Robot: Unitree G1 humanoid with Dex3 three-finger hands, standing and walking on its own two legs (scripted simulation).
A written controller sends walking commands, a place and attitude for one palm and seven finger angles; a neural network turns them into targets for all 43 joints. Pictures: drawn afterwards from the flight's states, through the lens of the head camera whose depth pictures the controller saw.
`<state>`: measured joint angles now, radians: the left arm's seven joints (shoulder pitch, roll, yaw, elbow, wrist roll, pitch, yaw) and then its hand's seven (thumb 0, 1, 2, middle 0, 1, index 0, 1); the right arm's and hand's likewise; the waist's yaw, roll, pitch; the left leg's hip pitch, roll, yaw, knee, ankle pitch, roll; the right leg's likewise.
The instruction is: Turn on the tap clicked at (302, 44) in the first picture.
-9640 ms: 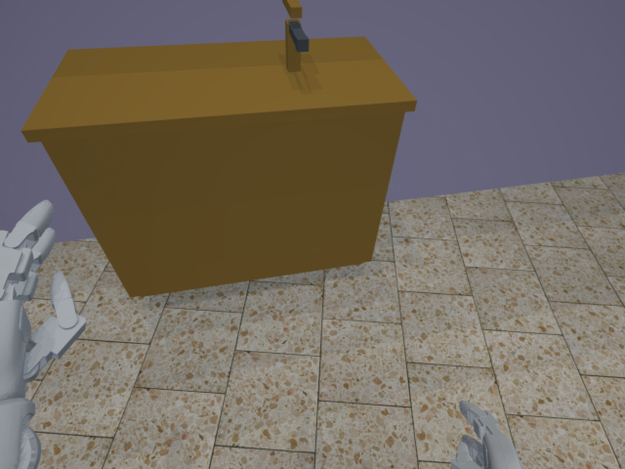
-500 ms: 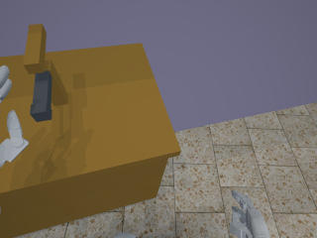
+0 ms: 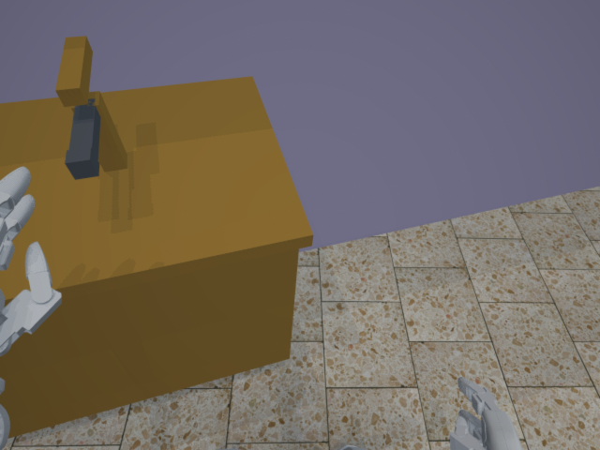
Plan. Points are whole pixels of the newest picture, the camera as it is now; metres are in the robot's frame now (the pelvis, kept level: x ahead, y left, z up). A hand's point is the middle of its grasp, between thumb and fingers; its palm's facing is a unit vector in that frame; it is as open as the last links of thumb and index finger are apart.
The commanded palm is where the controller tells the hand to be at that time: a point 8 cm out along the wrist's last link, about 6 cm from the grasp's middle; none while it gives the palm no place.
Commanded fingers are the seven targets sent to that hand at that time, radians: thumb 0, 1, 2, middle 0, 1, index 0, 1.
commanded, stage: come to a stop and stand still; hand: left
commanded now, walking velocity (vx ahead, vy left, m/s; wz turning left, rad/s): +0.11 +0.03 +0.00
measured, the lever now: (83, 163) +0.41 +0.31 +0.14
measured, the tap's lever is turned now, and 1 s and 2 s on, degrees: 0 0 0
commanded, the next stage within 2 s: look again from close up in 0.70 s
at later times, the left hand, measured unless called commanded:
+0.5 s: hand (11, 339) +0.17 +0.25 +0.17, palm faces +0.36 -0.87 -0.35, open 7.4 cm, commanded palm +0.12 +0.30 +0.19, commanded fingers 0.00 0.90 0.90 -0.20 -0.30 -0.20 -0.30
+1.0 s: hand (28, 302) +0.21 +0.27 +0.16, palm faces +0.31 -0.87 -0.37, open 7.4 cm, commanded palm +0.16 +0.31 +0.19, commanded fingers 0.00 0.90 0.90 -0.20 -0.30 -0.20 -0.30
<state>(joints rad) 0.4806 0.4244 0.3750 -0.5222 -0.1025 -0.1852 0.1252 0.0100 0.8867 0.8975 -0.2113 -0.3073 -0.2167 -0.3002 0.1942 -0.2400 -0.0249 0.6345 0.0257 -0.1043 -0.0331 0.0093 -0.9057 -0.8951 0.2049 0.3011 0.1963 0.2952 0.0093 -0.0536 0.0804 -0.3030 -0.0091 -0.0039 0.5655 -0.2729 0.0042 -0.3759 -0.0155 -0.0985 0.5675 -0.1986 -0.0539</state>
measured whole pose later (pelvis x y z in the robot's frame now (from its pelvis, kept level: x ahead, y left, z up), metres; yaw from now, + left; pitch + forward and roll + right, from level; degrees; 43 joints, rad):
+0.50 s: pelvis -0.04 +0.02 -0.01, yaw -1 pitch -4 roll +0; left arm 0.40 0.36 0.34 -0.48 -0.05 -0.15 0.09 0.01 0.89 0.90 -0.21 -0.31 -0.21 -0.30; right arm 0.21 -0.19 0.04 0.64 0.00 -0.10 -0.01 0.01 -0.90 -0.89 0.21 0.30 0.20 0.30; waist 0.01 -0.02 0.03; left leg -0.33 0.00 0.05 0.77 -0.44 0.04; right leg -0.36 0.00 -0.07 0.61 -0.20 -0.06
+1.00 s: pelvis -0.01 +0.03 +0.01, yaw -2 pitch -1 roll +0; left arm 0.42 0.35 0.33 -0.37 -0.03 -0.26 0.07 0.01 0.89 0.90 -0.21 -0.31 -0.21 -0.30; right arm 0.26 -0.20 0.02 0.61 0.00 -0.16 -0.02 0.01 -0.90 -0.89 0.21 0.30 0.20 0.30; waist 0.02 -0.03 0.03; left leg -0.20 -0.01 0.07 0.47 -0.26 0.03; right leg -0.27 0.01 -0.02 0.45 -0.17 -0.02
